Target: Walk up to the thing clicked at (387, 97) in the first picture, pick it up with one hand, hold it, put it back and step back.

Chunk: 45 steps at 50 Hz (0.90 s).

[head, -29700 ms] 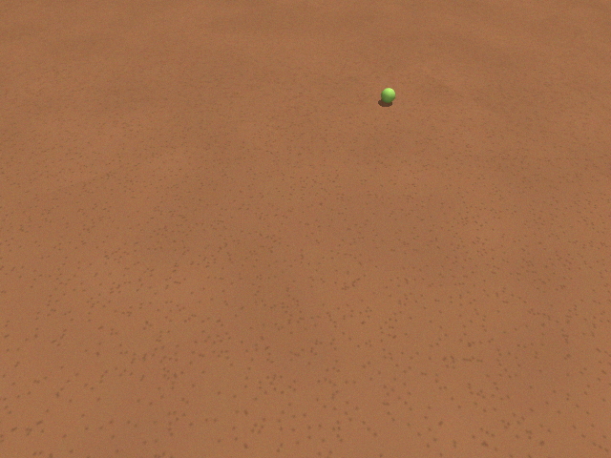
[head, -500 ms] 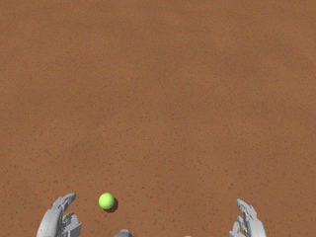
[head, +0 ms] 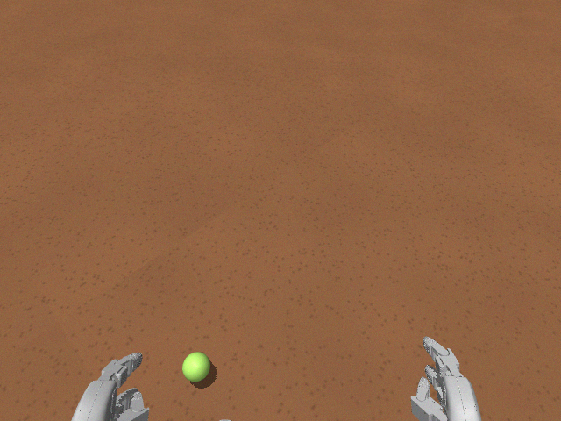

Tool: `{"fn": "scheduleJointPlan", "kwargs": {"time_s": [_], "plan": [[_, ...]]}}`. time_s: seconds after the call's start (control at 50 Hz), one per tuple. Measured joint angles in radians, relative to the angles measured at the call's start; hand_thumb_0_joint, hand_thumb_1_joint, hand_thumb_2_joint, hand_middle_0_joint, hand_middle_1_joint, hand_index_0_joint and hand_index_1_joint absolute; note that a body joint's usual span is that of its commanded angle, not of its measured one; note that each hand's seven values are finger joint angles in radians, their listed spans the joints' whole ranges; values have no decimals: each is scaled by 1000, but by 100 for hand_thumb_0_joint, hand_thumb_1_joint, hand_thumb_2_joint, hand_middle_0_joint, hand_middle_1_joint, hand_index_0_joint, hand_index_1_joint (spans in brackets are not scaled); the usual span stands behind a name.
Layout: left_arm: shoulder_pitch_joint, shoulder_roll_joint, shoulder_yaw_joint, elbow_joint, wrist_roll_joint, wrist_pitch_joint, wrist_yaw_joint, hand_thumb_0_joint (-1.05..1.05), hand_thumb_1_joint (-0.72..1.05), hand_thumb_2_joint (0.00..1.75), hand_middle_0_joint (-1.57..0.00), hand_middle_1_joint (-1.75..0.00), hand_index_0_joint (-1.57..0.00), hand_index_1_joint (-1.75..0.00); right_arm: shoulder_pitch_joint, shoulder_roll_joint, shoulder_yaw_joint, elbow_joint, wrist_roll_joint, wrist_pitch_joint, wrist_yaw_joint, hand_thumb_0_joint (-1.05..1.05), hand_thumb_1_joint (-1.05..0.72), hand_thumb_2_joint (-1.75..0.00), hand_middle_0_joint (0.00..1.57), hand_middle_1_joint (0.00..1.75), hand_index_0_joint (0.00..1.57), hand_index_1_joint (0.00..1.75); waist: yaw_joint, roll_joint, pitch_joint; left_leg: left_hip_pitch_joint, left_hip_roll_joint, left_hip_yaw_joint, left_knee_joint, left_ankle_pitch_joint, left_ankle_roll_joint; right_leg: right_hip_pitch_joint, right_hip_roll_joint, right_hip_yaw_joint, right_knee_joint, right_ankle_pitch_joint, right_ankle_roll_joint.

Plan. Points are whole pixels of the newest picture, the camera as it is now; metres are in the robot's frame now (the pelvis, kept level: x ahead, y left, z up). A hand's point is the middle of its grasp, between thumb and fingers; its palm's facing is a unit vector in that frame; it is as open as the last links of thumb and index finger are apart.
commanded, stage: home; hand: left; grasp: from above
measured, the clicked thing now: (196, 366) +0.40 +0.24 -0.67
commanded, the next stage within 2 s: stand in 1.56 s
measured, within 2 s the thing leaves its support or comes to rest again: neither
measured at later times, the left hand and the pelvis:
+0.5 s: hand (146, 417) +0.16 +0.18 -0.05, palm faces +0.03 -0.98 -0.20, open 7.4 cm; pelvis +0.00 +0.00 +0.00, yaw +0 degrees
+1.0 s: hand (146, 412) +0.17 +0.18 -0.05, palm faces +0.04 -0.98 -0.21, open 7.4 cm; pelvis +0.00 +0.00 +0.00, yaw -1 degrees
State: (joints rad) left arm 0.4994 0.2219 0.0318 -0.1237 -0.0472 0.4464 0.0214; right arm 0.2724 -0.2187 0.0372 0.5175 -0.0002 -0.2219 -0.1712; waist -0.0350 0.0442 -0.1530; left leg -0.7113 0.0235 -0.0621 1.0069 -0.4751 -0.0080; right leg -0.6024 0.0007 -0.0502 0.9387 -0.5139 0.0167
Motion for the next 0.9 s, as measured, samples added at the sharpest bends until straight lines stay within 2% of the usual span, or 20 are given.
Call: {"fn": "scheduleJointPlan", "kwargs": {"time_s": [0.4,0.9], "plan": [[-2,-1,0,-1,-5,2,0,1,91,90,-20,-30,-20,-30,20,-1,-4,15,2,-4,-7,1,-90,-90,20,30,21,30,-6,5,-2,-6,4,7,3,4,1,-11,3,8,6,5,0],[-1,5,-1,-5,-6,2,-1,1,91,90,-20,-30,-20,-30,9,0,-5,11,4,0,-4,1,-90,-90,20,30,21,30,-1,4,-3,-5,3,9,7,-6,1,-11,2,10,11,-5,1]]}}
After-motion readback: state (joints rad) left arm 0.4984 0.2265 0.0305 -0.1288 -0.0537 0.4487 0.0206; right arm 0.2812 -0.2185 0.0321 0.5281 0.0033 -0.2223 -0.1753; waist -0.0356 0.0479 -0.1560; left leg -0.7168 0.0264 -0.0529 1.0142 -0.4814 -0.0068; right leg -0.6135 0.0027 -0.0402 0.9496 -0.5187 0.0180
